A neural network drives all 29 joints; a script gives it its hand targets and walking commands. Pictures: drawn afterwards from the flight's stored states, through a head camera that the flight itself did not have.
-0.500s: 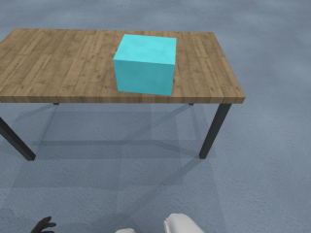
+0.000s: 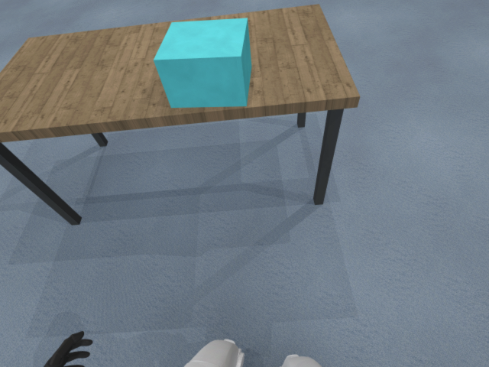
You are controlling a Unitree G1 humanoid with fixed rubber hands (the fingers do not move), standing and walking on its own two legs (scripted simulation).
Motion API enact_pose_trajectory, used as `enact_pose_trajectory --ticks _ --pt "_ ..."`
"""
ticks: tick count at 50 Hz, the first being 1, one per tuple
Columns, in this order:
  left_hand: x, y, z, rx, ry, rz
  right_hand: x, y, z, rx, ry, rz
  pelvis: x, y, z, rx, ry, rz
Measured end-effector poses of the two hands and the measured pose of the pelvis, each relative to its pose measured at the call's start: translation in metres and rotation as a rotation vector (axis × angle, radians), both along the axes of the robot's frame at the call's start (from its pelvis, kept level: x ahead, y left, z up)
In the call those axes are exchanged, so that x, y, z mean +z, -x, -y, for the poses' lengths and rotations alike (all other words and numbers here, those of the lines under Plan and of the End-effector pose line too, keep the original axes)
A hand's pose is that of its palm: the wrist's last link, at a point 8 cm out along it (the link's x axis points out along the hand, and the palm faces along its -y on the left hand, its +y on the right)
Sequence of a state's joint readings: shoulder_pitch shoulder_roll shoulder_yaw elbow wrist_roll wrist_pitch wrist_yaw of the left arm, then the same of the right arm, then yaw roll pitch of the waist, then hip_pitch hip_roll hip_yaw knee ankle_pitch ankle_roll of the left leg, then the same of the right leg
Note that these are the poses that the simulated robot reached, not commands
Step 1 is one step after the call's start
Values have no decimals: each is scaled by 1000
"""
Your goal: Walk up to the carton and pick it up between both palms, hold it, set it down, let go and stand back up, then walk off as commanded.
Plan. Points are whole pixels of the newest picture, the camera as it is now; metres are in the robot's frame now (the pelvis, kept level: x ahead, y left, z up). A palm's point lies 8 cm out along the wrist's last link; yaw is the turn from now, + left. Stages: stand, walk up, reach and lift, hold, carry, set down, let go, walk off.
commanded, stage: walk off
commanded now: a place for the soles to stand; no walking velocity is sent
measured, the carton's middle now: (208, 63) +0.95 +0.15 -0.03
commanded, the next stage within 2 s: stand in 1.32 s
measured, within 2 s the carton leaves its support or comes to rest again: neither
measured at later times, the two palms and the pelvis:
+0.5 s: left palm out of the picture -0.02 +0.38 -0.10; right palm out of the picture -0.06 -0.26 -0.10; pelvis -0.13 +0.06 -0.02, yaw +2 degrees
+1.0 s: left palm out of the picture -0.07 +0.34 -0.08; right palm out of the picture -0.11 -0.30 -0.10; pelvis -0.19 +0.02 +0.00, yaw +1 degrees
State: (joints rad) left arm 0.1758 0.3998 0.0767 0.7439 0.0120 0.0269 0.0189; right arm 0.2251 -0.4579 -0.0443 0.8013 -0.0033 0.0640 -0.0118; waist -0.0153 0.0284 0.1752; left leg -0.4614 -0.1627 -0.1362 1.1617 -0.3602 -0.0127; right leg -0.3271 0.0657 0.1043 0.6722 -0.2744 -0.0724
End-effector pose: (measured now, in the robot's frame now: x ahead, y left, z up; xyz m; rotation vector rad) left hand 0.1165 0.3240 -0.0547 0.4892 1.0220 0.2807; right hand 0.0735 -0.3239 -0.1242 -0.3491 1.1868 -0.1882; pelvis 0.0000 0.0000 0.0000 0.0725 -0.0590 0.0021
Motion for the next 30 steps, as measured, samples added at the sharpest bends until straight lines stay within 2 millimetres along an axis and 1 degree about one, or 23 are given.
enact_pose_trajectory --ticks 5,10,16,18,20,22,24,27,30 --pt "-3 27 -3 3 0 -7 -2 27 -2 0 3 -11 -2 26 -2 0 3 6" --pt "-9 51 -12 3 12 4 -1 53 -8 0 21 -14 -6 51 -13 3 15 5" --pt "-21 84 -35 14 36 24 2 82 -29 18 44 -2 -12 84 -36 17 38 13" --pt "-29 95 -44 22 51 24 4 95 -37 22 59 6 -16 94 -46 21 51 15" --pt "-42 107 -54 29 69 22 2 109 -46 26 76 13 -24 107 -57 23 63 17" --pt "-46 121 -58 39 89 7 7 123 -58 19 71 18 -21 119 -62 23 73 42" --pt "-47 132 -60 46 105 4 16 132 -64 14 75 28 -17 128 -64 23 91 52" --pt "-52 145 -61 45 125 1 25 143 -64 15 100 50 -15 142 -64 22 99 46" --pt "-56 154 -57 33 134 1 29 155 -59 14 113 61 -16 154 -61 16 100 35"
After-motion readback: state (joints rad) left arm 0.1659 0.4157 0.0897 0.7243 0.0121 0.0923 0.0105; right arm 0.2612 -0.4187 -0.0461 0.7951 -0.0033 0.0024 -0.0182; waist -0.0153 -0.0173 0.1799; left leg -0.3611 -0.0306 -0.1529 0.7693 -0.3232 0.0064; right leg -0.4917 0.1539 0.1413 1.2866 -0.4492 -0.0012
